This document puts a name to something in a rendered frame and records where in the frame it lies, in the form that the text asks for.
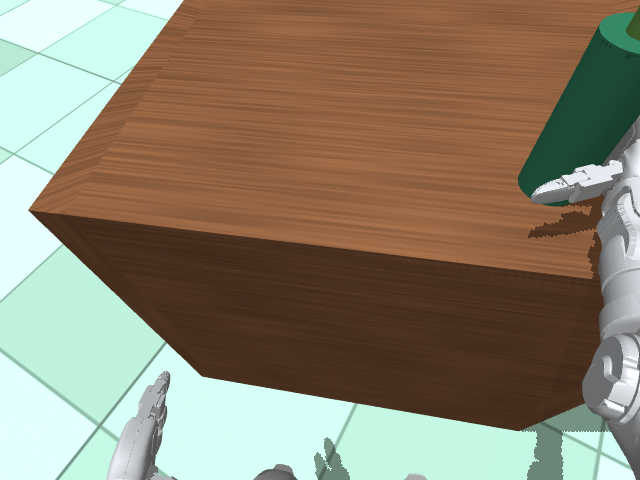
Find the right robot arm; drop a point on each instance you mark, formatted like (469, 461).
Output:
(611, 386)

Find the right robot hand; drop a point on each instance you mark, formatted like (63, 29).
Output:
(591, 181)

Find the left robot hand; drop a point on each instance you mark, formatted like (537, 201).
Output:
(135, 453)

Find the bottle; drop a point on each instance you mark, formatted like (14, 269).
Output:
(598, 106)

